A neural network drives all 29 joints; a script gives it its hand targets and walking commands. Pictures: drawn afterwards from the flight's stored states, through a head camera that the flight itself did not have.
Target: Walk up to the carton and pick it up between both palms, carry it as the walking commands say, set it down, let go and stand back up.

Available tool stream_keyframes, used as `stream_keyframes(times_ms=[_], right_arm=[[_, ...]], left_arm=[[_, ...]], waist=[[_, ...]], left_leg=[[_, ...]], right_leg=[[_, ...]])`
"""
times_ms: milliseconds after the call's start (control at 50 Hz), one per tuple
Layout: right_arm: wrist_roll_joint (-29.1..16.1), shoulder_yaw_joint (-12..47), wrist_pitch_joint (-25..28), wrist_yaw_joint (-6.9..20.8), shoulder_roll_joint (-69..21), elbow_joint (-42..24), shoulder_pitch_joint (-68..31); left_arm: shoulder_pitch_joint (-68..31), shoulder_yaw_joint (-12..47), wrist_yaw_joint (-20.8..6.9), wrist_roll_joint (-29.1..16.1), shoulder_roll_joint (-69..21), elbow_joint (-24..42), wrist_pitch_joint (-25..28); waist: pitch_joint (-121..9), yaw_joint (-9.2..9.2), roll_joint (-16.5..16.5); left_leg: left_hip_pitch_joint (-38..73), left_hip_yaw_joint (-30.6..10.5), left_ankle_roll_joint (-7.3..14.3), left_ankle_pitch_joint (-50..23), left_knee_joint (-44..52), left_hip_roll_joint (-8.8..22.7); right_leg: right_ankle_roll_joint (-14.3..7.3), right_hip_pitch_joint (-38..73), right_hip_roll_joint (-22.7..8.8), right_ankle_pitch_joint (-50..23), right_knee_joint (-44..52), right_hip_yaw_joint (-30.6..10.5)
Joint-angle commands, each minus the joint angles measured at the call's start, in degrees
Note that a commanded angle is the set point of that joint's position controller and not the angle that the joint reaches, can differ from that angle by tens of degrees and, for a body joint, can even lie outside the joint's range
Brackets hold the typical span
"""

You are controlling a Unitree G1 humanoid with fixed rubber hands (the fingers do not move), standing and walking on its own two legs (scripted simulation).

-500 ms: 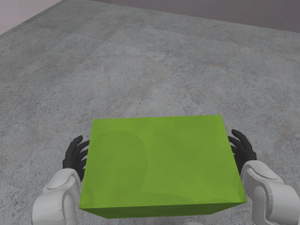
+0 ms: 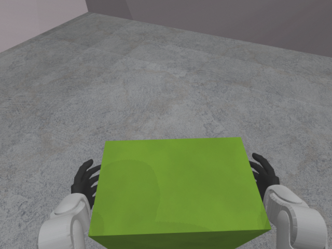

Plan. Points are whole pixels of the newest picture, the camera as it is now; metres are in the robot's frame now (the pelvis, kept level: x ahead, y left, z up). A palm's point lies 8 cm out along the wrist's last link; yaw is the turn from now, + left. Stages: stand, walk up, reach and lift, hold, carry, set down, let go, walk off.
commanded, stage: carry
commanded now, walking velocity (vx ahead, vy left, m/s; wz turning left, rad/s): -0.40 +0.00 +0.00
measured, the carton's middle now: (174, 200) +0.25 +0.00 +0.01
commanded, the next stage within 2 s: none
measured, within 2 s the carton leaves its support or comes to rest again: neither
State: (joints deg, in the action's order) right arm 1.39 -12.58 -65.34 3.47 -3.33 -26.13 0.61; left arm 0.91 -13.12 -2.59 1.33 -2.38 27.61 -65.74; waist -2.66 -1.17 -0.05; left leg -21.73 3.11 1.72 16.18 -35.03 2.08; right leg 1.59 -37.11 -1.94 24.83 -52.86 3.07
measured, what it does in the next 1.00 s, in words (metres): walks backwards: right foot, then left foot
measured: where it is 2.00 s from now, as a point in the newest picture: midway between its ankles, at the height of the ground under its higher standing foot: outside the picture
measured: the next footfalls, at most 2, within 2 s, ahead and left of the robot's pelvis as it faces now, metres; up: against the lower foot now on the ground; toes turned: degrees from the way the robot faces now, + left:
right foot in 0.30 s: -0.17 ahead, -0.14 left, +0.00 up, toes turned -6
left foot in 0.68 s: -0.33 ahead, +0.12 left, +0.00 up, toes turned +2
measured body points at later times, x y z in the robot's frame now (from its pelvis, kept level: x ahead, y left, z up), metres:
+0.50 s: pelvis -0.24 -0.02 +0.01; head -0.23 -0.04 +0.46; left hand +0.03 +0.14 +0.09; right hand -0.01 -0.24 +0.06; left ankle -0.22 +0.12 -0.63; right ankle -0.21 -0.14 -0.73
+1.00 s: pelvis -0.50 +0.02 +0.00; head -0.49 +0.03 +0.45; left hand -0.24 +0.22 +0.08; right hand -0.24 -0.17 +0.08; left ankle -0.37 +0.12 -0.73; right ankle -0.56 -0.12 -0.68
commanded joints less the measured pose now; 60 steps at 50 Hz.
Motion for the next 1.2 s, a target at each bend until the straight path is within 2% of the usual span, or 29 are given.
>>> stream_keyframes(times_ms=[0,80,160,240,280,300,320,340,360,420,520,580,620,640,660,680,700,740,780,820,980,1040,1060,1080,1100,1120,1140,1160,1180], right_arm=[[-17.9,44.2,-0.7,9.6,-37.7,-11.2,-25.6],[-17.1,42.6,-0.7,8.9,-35.3,-11.7,-22.6],[-16.3,42.1,-1.7,8.3,-33.8,-9.6,-19.8],[-15.5,42.4,-2.0,8.1,-34.5,-7.7,-20.0],[-15.9,43.1,-1.8,8.1,-35.3,-7.6,-21.2],[-16.0,43.1,-1.7,8.3,-35.3,-7.6,-22.0],[-17.3,44.8,-1.5,8.9,-37.0,-11.7,-26.5],[-18.4,45.8,-0.8,9.1,-39.3,-11.7,-30.1],[-20.2,45.9,-0.3,9.2,-39.9,-10.0,-30.4],[-21.9,46.6,-0.5,9.3,-39.0,-8.8,-29.8],[-21.6,46.2,-1.8,8.7,-36.7,-9.7,-26.8],[-21.0,45.1,-2.2,8.9,-37.1,-7.2,-24.1],[-20.5,44.6,-2.3,9.1,-37.6,-6.0,-22.0],[-20.1,44.0,-2.1,9.3,-37.5,-5.6,-21.2],[-19.7,43.2,-2.0,9.6,-37.5,-5.3,-20.3],[-18.4,43.2,-1.3,9.7,-36.5,-5.6,-20.5],[-18.2,43.6,-0.9,9.5,-37.3,-6.6,-22.9],[-17.6,43.6,-0.5,9.5,-38.5,-9.7,-24.2],[-17.0,42.2,-0.1,9.0,-37.6,-10.6,-24.7],[-16.0,40.8,0.2,8.6,-36.4,-11.2,-22.2],[-15.5,41.5,-1.6,8.2,-33.9,-7.9,-20.1],[-15.9,42.3,-1.5,8.6,-34.9,-7.0,-22.0],[-16.2,42.5,-1.4,8.7,-35.2,-6.8,-22.8],[-16.5,42.7,-1.1,8.8,-35.5,-6.8,-23.1],[-17.6,43.8,-1.4,9.5,-36.1,-10.5,-26.5],[-18.1,45.1,-0.7,9.6,-38.5,-10.5,-31.2],[-20.2,45.9,-0.3,9.7,-39.8,-9.0,-32.4],[-21.7,46.1,0.1,9.8,-40.2,-8.6,-32.9],[-22.0,45.9,-0.2,9.8,-39.6,-8.5,-32.2]], left_arm=[[-27.2,46.4,-9.9,-18.8,-40.2,6.6,0.5],[-26.0,47.5,-9.0,-19.7,-39.9,7.5,-0.1],[-23.9,47.2,-8.7,-20.1,-38.7,6.6,-1.6],[-24.0,45.9,-9.7,-20.2,-39.7,3.6,-2.1],[-24.2,44.9,-10.1,-19.9,-40.5,2.4,-1.9],[-24.8,44.5,-10.2,-19.4,-40.0,1.8,-1.5],[-24.6,45.0,-10.3,-18.3,-42.1,3.4,-0.5],[-27.1,45.3,-10.2,-18.3,-43.2,5.7,-0.1],[-27.6,44.8,-9.9,-17.9,-42.7,7.1,0.4],[-25.8,43.2,-8.7,-15.7,-39.0,8.5,0.2],[-22.4,42.1,-8.9,-15.2,-38.6,6.2,-1.0],[-20.4,42.4,-9.0,-15.0,-39.0,4.6,-1.4],[-19.3,43.2,-9.0,-15.2,-39.9,4.0,-1.6],[-19.0,43.7,-9.1,-15.5,-40.1,4.1,-1.5],[-19.4,44.0,-9.1,-15.7,-39.7,4.4,-1.4],[-20.1,44.0,-9.6,-16.5,-39.8,4.8,-1.5],[-24.5,46.0,-10.0,-17.9,-41.2,6.1,-1.0],[-29.0,47.9,-10.5,-19.9,-41.8,7.3,0.3],[-30.5,48.4,-10.5,-21.3,-41.4,7.7,0.6],[-28.5,48.6,-10.2,-21.6,-41.2,7.9,0.5],[-23.8,46.3,-9.1,-19.9,-38.7,3.8,-1.7],[-23.1,44.6,-9.5,-19.1,-40.0,0.8,-1.6],[-23.1,43.9,-9.6,-18.8,-40.4,0.2,-1.4],[-22.9,43.3,-9.6,-18.5,-40.6,0.2,-1.2],[-22.5,43.1,-9.7,-16.8,-41.5,0.6,-0.1],[-26.4,44.1,-10.0,-17.2,-42.2,3.9,0.1],[-27.2,43.9,-9.7,-16.7,-42.3,4.9,0.5],[-27.9,43.7,-9.3,-16.4,-41.2,6.7,0.7],[-27.3,43.5,-9.0,-15.9,-39.9,7.4,0.5]], waist=[[-10.9,0.82,8.7],[-16.2,1.13,8.6],[-18.7,0.89,12.6],[-18.9,0.70,12.9],[-16.6,0.75,5.9],[-15.6,1.06,-6.1],[-10.0,2.07,-19.6],[-7.4,1.92,-14.0],[-6.4,1.60,-7.6],[-8.6,1.04,-9.3],[-14.9,1.32,-12.9],[-16.4,1.92,-16.0],[-17.0,1.74,-14.3],[-16.5,1.75,-9.7],[-15.6,1.98,-2.4],[-12.5,1.49,15.3],[-10.4,0.45,19.0],[-9.0,0.60,9.4],[-10.0,1.34,10.5],[-12.4,1.21,8.8],[-17.6,0.69,13.0],[-17.6,1.21,12.5],[-16.0,1.26,8.1],[-15.3,1.14,-1.8],[-10.0,2.44,-20.9],[-4.9,2.36,-14.9],[-4.3,1.85,-7.8],[-4.0,1.32,-5.8],[-4.8,0.96,-7.9]], left_leg=[[-1.5,-8.9,8.6,-31.7,12.7,16.1],[12.5,-8.7,7.3,-37.8,10.5,13.4],[15.8,-13.4,8.4,-29.3,14.8,16.0],[13.2,-13.1,6.7,-20.5,17.7,16.2],[4.4,-8.6,0.9,-9.0,13.9,11.6],[-6.6,-2.3,-4.0,-0.2,8.1,5.5],[-10.7,3.5,-5.5,15.1,-10.7,1.1],[-11.9,-3.7,-4.5,17.5,-27.5,-1.9],[-10.2,-7.9,-3.5,14.6,-35.5,-3.4],[-12.6,-4.8,-4.7,7.1,-42.5,-4.2],[-10.1,-0.6,-5.4,14.0,-21.9,-2.6],[-3.0,-1.0,-3.7,13.0,-6.8,-3.4],[3.1,0.9,-2.7,5.7,8.4,-3.8],[8.4,-1.4,-2.7,1.1,17.1,-1.7],[14.7,-8.3,-2.0,-0.9,18.5,4.7],[14.0,-22.3,5.9,-23.7,14.9,21.8],[3.2,-21.6,12.7,-39.6,13.6,26.0],[-2.8,-12.2,10.2,-35.5,13.5,18.9],[1.6,-7.2,7.3,-26.9,12.7,13.5],[8.1,-8.4,7.2,-25.3,12.7,12.1],[12.3,-16.3,7.8,-11.8,20.8,15.3],[7.5,-12.3,2.1,-6.1,22.0,13.0],[2.5,-9.4,-1.4,-1.6,18.7,9.8],[-6.1,-5.5,-4.6,1.7,11.5,5.8],[-11.5,3.1,-6.7,14.7,-8.4,0.2],[-13.9,-4.5,-5.5,16.9,-27.1,-2.9],[-10.7,-8.9,-4.4,13.6,-35.4,-4.3],[-9.3,-8.6,-4.4,9.7,-40.0,-4.4],[-11.0,-7.1,-4.5,6.8,-42.2,-4.5]], right_leg=[[-0.2,2.6,1.6,1.8,-26.5,-5.1],[2.1,1.6,1.2,2.5,-18.1,-2.3],[1.7,7.9,1.5,9.0,0.7,-1.8],[0.0,18.2,2.8,2.7,21.1,0.5],[-1.1,26.5,-1.2,-4.8,36.2,-2.9],[-3.9,29.7,-12.5,-2.2,38.8,-14.5],[-11.0,17.6,-24.9,-15.8,38.4,-23.0],[-13.0,12.7,-24.3,-28.9,37.2,-19.3],[-11.1,9.5,-19.8,-28.8,35.4,-11.6],[-8.3,17.4,-13.0,-30.9,31.2,-2.3],[-10.8,31.3,-15.9,-44.4,30.2,-11.3],[-10.2,33.1,-16.4,-46.0,31.6,-13.3],[-8.0,32.0,-14.5,-44.1,29.8,-11.4],[-5.0,27.5,-11.6,-39.0,26.6,-9.4],[-1.7,17.7,-8.9,-25.0,22.4,-7.4],[2.9,3.7,-1.4,-1.4,14.3,1.9],[2.3,4.3,-0.5,13.3,-4.9,-0.7],[0.4,4.8,2.7,7.0,-22.0,-6.7],[0.8,1.7,2.5,0.0,-28.0,-5.1],[2.2,-0.2,2.0,-0.3,-26.1,-3.0],[0.4,13.7,2.9,7.4,9.0,-1.0],[-1.5,24.3,3.4,-0.3,28.3,1.9],[-2.1,28.2,1.0,-1.9,36.4,-0.9],[-3.3,32.3,-8.4,2.0,41.1,-10.7],[-11.2,18.1,-24.8,-2.3,40.8,-24.5],[-13.2,10.1,-24.9,-13.5,41.2,-20.4],[-10.6,5.9,-19.6,-12.8,38.9,-11.9],[-7.9,5.6,-15.5,-13.8,37.4,-5.4],[-7.1,9.7,-13.4,-16.9,35.3,-2.3]])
